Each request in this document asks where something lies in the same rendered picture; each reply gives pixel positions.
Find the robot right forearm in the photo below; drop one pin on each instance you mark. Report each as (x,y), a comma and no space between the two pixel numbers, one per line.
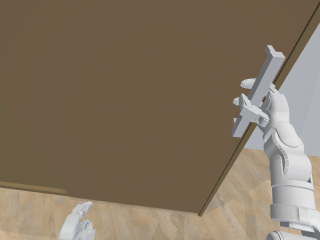
(293,201)

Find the right robot hand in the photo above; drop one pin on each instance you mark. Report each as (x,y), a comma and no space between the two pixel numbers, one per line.
(274,109)

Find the handle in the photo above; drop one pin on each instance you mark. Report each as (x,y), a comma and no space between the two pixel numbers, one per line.
(268,71)

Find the left robot hand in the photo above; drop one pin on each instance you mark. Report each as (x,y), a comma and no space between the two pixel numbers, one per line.
(74,229)

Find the robot right upper arm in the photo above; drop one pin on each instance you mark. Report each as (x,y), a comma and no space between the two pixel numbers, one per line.
(281,235)

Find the wardrobe door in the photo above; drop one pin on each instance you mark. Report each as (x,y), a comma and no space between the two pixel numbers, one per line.
(20,162)
(131,101)

